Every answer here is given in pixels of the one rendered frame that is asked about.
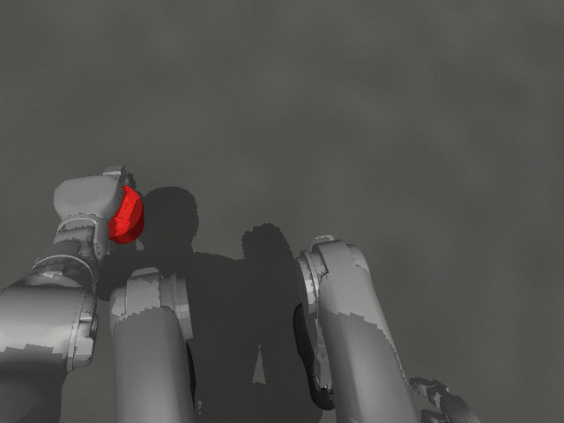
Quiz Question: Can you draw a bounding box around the right robot foot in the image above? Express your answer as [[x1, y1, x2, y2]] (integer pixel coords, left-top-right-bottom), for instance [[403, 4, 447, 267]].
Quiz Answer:
[[293, 303, 335, 411]]

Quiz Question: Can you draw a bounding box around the left robot hand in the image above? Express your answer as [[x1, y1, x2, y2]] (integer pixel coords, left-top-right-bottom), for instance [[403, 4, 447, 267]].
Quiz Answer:
[[54, 165, 130, 255]]

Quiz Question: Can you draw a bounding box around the right robot hand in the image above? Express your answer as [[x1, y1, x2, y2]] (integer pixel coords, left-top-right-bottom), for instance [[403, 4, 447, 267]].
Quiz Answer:
[[410, 377, 482, 423]]

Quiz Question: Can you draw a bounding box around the left robot arm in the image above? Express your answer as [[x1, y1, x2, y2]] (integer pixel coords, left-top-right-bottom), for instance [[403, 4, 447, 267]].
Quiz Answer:
[[0, 214, 109, 423]]

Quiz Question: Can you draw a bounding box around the cup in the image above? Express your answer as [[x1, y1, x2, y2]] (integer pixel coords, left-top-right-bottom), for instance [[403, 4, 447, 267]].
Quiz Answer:
[[108, 185, 145, 244]]

